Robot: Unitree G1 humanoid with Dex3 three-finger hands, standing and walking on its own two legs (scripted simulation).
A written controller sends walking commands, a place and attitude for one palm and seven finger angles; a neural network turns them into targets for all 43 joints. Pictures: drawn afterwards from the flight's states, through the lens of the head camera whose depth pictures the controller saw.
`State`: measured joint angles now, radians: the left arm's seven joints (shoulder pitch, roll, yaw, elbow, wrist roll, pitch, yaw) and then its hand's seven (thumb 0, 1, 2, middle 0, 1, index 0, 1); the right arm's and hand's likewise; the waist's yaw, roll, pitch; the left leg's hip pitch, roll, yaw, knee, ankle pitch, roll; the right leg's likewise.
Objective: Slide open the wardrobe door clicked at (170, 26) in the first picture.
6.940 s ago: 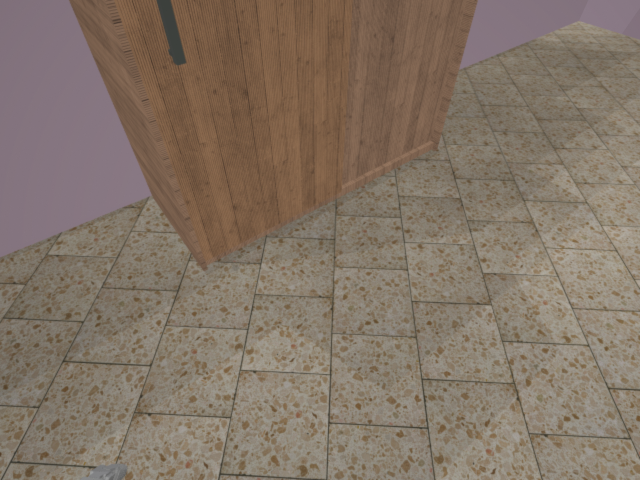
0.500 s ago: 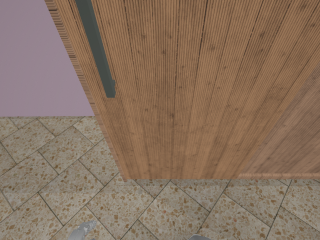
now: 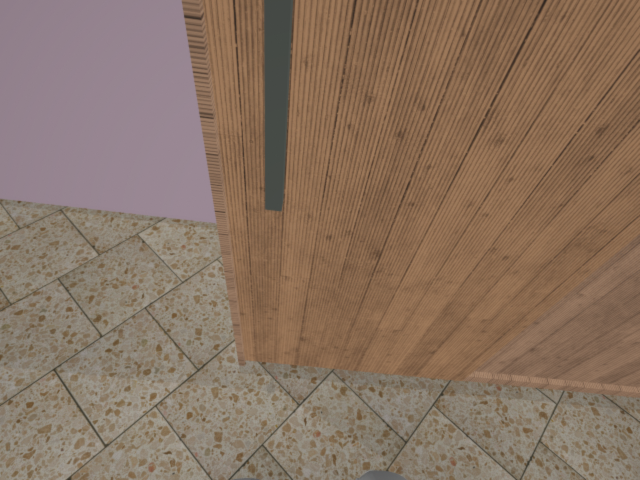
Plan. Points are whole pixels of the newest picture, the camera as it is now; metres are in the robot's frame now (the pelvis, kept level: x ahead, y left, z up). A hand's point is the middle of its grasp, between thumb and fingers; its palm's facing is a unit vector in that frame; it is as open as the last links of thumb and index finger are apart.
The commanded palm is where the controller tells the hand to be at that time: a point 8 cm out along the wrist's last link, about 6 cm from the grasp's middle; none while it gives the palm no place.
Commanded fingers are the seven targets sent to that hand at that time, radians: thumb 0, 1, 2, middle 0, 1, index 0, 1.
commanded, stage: come to a stop and stand still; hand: left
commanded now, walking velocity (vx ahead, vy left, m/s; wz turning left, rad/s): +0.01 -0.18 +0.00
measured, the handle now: (279, 97) +0.48 +0.11 +0.21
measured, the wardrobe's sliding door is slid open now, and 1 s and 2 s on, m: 0.00 0.00 0.00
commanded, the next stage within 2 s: look again from close up in 1.00 s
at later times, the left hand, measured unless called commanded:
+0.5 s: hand out of the picture -0.04 +0.13 -0.17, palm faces +0.01 -0.98 -0.20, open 7.4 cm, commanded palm none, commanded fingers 0.00 0.90 0.90 -0.20 -0.30 -0.20 -0.30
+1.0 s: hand out of the picture -0.07 +0.10 -0.18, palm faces +0.01 -0.99 -0.16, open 7.4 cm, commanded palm none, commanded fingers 0.00 0.90 0.90 -0.20 -0.30 -0.20 -0.30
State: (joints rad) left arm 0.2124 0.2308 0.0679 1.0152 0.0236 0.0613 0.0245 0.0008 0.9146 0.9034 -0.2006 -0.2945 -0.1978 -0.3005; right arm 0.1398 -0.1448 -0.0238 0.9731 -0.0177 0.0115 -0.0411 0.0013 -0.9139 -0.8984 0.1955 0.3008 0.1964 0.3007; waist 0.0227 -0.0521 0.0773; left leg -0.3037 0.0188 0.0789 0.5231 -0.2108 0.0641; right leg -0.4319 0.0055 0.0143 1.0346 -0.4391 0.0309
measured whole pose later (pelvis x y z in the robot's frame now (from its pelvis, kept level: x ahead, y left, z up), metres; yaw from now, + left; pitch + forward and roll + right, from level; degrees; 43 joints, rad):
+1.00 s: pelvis -0.05 -0.05 +0.00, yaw -1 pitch -1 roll -2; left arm 0.34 0.09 -0.01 1.11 0.02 -0.03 0.04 0.00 0.91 0.90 -0.20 -0.29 -0.20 -0.30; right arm 0.30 -0.14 -0.01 1.10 -0.01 0.01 -0.03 0.02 -0.93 -0.90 0.20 0.30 0.20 0.30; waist -0.02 0.05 0.02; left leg -0.29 0.07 0.01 0.57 -0.25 -0.01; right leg -0.16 0.03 -0.08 0.47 -0.30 -0.03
